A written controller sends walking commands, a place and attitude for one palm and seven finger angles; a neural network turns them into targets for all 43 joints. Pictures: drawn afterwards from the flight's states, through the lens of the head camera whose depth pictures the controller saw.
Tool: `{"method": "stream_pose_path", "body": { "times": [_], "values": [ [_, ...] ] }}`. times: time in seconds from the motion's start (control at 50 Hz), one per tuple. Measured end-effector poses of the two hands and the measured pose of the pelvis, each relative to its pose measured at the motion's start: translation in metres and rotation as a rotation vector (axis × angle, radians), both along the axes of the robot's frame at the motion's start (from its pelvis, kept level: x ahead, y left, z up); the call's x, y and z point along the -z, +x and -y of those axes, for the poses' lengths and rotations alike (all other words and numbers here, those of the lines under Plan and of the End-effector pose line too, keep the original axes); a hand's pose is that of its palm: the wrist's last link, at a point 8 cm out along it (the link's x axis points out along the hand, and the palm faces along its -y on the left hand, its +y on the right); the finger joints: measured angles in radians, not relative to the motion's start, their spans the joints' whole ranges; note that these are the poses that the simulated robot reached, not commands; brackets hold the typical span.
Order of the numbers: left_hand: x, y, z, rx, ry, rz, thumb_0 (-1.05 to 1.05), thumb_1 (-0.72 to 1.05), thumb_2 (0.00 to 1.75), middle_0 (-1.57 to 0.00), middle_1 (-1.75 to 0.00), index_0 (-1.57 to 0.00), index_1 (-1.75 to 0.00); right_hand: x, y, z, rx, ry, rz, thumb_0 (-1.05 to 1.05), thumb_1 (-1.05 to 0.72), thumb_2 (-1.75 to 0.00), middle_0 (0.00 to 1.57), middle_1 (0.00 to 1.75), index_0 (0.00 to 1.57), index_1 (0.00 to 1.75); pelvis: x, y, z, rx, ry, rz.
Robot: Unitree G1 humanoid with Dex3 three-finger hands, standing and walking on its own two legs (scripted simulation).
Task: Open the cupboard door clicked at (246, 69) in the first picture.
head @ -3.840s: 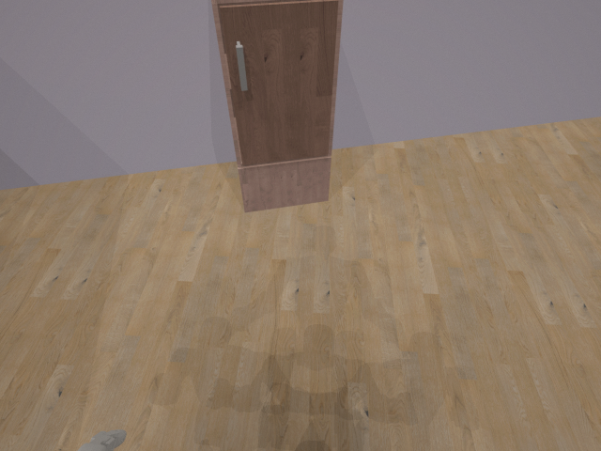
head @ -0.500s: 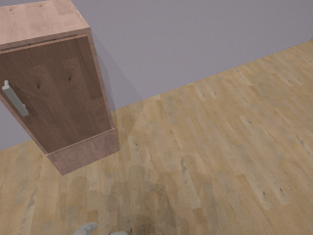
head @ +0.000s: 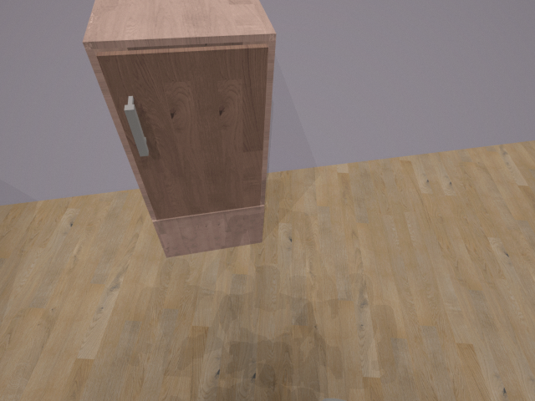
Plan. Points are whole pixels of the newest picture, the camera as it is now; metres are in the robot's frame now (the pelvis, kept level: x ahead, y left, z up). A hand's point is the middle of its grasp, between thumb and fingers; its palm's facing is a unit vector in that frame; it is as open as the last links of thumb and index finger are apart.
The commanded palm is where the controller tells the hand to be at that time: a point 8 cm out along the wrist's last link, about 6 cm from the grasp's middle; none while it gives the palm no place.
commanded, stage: turn to face it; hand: left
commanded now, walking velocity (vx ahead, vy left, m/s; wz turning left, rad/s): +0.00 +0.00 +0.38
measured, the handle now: (137, 126) +0.71 +0.36 -0.05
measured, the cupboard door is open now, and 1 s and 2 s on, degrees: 0 0 0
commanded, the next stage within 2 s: take the last steps up to it in 0.28 s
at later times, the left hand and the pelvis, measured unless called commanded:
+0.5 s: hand out of the picture -0.04 +0.13 -0.15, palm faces +0.28 -0.93 -0.25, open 7.3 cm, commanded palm none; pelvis -0.03 -0.06 +0.00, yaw +13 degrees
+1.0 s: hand out of the picture +0.03 +0.20 -0.18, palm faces +0.27 -0.94 -0.18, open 7.4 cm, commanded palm none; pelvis +0.04 +0.01 +0.00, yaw +14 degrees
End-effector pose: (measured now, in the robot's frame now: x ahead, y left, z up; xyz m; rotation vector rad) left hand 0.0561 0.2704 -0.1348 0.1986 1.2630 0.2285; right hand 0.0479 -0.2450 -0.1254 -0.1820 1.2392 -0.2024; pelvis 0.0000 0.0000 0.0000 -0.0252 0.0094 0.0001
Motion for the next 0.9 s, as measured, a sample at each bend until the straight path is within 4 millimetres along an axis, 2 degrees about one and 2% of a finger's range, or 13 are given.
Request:
{"method": "stream_pose_path", "body": {
  "times": [0.08, 0.18, 0.22, 0.28, 0.42, 0.48, 0.54, 0.64, 0.7, 0.74, 0.78, 0.84, 0.9],
  "values": [
    [-0.006, 0.002, 0.016, -0.014, 0.009, 0.041, 0.01, 0.91, 0.90, -0.20, -0.30, -0.19, -0.30, 0.009, 0.001, 0.008, -0.027, 0.027, -0.004, 0.00, -0.90, -0.90, 0.21, 0.30, 0.20, 0.30, 0.002, -0.006, 0.012, -0.040, 0.009, 0.005],
    [-0.011, -0.003, 0.047, -0.034, 0.025, 0.114, 0.01, 0.91, 0.90, -0.20, -0.30, -0.19, -0.30, 0.028, 0.002, 0.029, -0.061, 0.064, -0.011, 0.00, -0.90, -0.90, 0.21, 0.30, 0.20, 0.30, 0.010, -0.016, 0.035, -0.086, 0.037, 0.009],
    [-0.014, -0.013, 0.059, -0.047, 0.032, 0.127, 0.01, 0.91, 0.90, -0.20, -0.30, -0.19, -0.30, 0.033, 0.004, 0.038, -0.072, 0.074, -0.013, 0.00, -0.90, -0.90, 0.21, 0.30, 0.20, 0.30, 0.011, -0.020, 0.044, -0.107, 0.034, 0.018],
    [-0.021, -0.034, 0.074, -0.086, 0.029, 0.120, 0.01, 0.91, 0.90, -0.20, -0.30, -0.20, -0.30, 0.030, 0.008, 0.048, -0.106, 0.077, -0.023, 0.00, -0.90, -0.90, 0.21, 0.30, 0.20, 0.30, 0.005, -0.023, 0.052, -0.143, 0.051, 0.024],
    [-0.019, -0.080, 0.093, -0.163, 0.004, 0.068, 0.01, 0.91, 0.90, -0.20, -0.30, -0.20, -0.30, 0.022, 0.012, 0.061, -0.168, 0.056, -0.047, 0.00, -0.91, -0.90, 0.20, 0.30, 0.20, 0.30, -0.001, -0.031, 0.062, -0.201, 0.069, 0.026],
    [-0.015, -0.104, 0.094, -0.205, -0.009, 0.041, 0.01, 0.91, 0.90, -0.20, -0.30, -0.20, -0.30, 0.021, 0.015, 0.057, -0.212, 0.043, -0.071, 0.00, -0.91, -0.90, 0.20, 0.30, 0.20, 0.30, -0.002, -0.033, 0.060, -0.223, 0.065, 0.023],
    [-0.010, -0.135, 0.092, -0.252, -0.030, -0.005, 0.01, 0.91, 0.90, -0.20, -0.30, -0.20, -0.30, 0.017, 0.023, 0.045, -0.261, 0.037, -0.073, 0.00, -0.91, -0.90, 0.20, 0.30, 0.20, 0.30, -0.002, -0.035, 0.053, -0.241, 0.057, 0.017],
    [0.003, -0.191, 0.084, -0.330, -0.080, -0.126, 0.00, 0.91, 0.90, -0.20, -0.30, -0.20, -0.30, 0.007, 0.048, 0.008, -0.334, 0.029, -0.012, 0.00, -0.91, -0.90, 0.20, 0.30, 0.20, 0.30, 0.000, -0.035, 0.033, -0.252, 0.040, 0.009],
    [0.017, -0.216, 0.075, -0.357, -0.115, -0.211, 0.01, 0.91, 0.90, -0.20, -0.30, -0.20, -0.30, 0.008, 0.055, -0.015, -0.342, 0.020, 0.048, 0.00, -0.91, -0.90, 0.20, 0.30, 0.20, 0.30, 0.008, -0.032, 0.016, -0.251, 0.023, 0.015],
    [0.018, -0.217, 0.068, -0.345, -0.128, -0.250, 0.01, 0.91, 0.90, -0.20, -0.30, -0.20, -0.30, 0.005, 0.051, -0.027, -0.328, 0.027, 0.055, 0.00, -0.91, -0.90, 0.20, 0.30, 0.20, 0.30, 0.006, -0.027, 0.009, -0.240, 0.027, 0.025],
    [0.015, -0.207, 0.060, -0.331, -0.137, -0.253, 0.01, 0.91, 0.90, -0.20, -0.30, -0.19, -0.30, 0.003, 0.042, -0.032, -0.297, 0.021, 0.040, 0.00, -0.92, -0.90, 0.20, 0.30, 0.20, 0.30, 0.002, -0.020, 0.003, -0.242, 0.024, 0.027],
    [0.012, -0.176, 0.046, -0.311, -0.136, -0.203, 0.01, 0.91, 0.90, -0.20, -0.30, -0.19, -0.30, 0.003, 0.026, -0.031, -0.271, 0.008, -0.025, -0.01, -0.93, -0.90, 0.21, 0.30, 0.20, 0.30, -0.002, -0.008, -0.005, -0.250, 0.024, 0.028],
    [0.011, -0.133, 0.034, -0.290, -0.123, -0.134, 0.01, 0.91, 0.90, -0.20, -0.30, -0.19, -0.30, 0.007, 0.007, -0.030, -0.246, 0.009, -0.112, -0.01, -0.93, -0.90, 0.21, 0.30, 0.20, 0.30, -0.002, 0.007, -0.010, -0.254, 0.031, 0.026]
  ]
}}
